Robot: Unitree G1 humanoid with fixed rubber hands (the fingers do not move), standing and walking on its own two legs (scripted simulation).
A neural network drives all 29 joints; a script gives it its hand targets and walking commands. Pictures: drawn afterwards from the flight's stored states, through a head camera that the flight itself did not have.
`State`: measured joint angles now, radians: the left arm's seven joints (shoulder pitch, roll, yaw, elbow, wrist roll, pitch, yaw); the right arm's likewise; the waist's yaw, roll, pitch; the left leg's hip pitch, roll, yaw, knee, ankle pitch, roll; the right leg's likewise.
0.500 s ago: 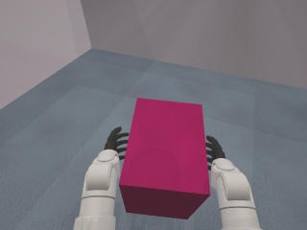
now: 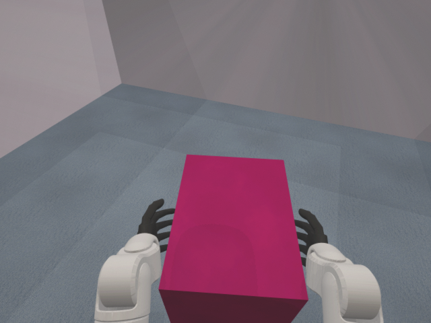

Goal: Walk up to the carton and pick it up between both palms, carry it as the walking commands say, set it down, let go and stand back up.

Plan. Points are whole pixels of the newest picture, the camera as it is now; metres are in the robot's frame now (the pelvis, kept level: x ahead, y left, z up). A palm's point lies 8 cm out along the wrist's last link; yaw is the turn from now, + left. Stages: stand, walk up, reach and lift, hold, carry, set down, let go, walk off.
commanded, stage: carry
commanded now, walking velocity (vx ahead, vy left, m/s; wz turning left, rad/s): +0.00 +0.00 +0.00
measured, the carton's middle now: (229, 248) +0.27 +0.00 +0.03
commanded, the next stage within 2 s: none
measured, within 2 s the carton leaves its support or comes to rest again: neither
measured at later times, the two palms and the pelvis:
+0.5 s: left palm (141, 263) +0.19 +0.14 +0.10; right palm (324, 273) +0.19 -0.14 +0.10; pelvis -0.04 +0.00 +0.01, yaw +1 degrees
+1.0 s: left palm (99, 272) +0.19 +0.20 +0.08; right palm (278, 280) +0.18 -0.07 +0.08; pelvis -0.06 +0.06 -0.01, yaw +3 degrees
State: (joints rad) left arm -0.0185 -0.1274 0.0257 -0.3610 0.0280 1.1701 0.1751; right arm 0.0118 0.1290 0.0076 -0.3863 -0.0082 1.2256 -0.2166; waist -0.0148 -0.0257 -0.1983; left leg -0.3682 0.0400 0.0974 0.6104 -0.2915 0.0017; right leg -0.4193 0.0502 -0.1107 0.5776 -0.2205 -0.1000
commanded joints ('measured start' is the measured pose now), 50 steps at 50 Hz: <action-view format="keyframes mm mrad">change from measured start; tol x8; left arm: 1 -492 -879 -574 -186 -270 -12 -117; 11 -425 -828 -520 -87 -257 38 -124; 50 -440 -938 -557 -126 -260 2 -148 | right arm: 1 -555 869 533 -224 263 -70 153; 50 -572 903 552 -210 263 -70 181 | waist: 1 9 -7 -209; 13 7 -52 -69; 39 16 62 -172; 46 25 -184 -158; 50 12 -113 -206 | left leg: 1 34 81 -86 -85 -8 -5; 20 23 25 -95 -143 -119 36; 26 22 73 -127 -138 -24 21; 30 -3 51 -139 -157 -166 34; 38 2 89 -189 -234 -156 44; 43 -79 29 -128 -65 -49 38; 46 -136 -11 -75 253 -170 23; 50 -42 8 -86 101 -128 35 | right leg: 1 161 -218 247 -205 171 44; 5 63 -233 296 -306 -117 52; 14 3 -228 292 -397 -367 94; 26 87 -237 229 -276 -135 105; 32 37 -209 228 -297 -329 92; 40 89 -194 161 -141 -99 68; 46 91 -447 406 -290 -23 -60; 50 86 -415 289 -227 115 -40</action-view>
